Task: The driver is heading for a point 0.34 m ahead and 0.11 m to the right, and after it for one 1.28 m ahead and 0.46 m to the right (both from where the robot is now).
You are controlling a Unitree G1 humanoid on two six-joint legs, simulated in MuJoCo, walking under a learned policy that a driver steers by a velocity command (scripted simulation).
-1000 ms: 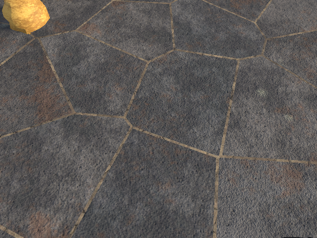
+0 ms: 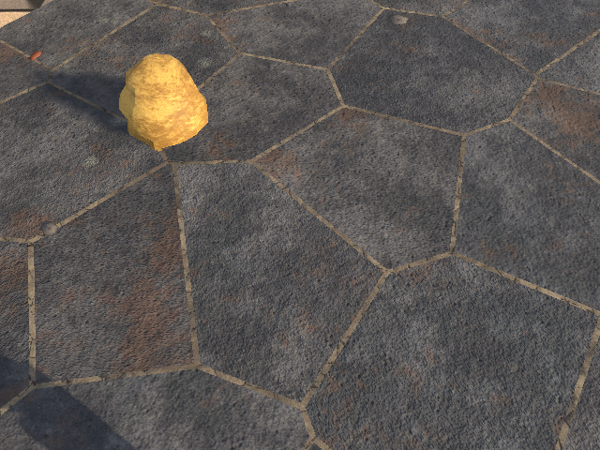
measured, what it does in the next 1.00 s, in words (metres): walks ahead, turning right: right foot, then left foot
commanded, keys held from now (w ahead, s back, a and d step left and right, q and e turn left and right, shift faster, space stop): w+e+shift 1.00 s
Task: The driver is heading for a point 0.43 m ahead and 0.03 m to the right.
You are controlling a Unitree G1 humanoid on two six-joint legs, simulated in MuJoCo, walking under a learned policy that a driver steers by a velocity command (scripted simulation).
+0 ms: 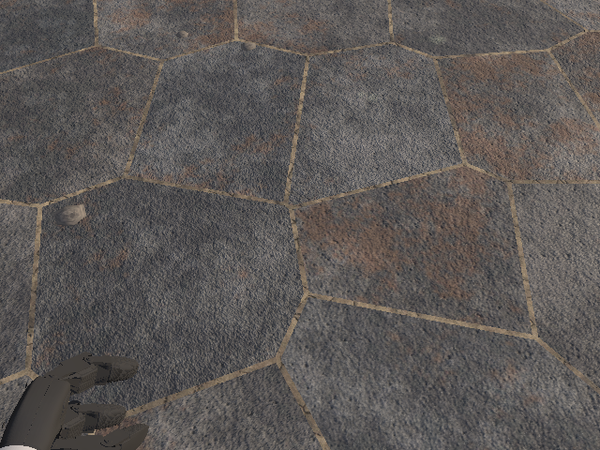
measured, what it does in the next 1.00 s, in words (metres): walks ahead, turning right: right foot, then left foot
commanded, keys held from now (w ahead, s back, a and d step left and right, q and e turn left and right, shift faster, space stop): w+e+shift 0.20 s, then shift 0.80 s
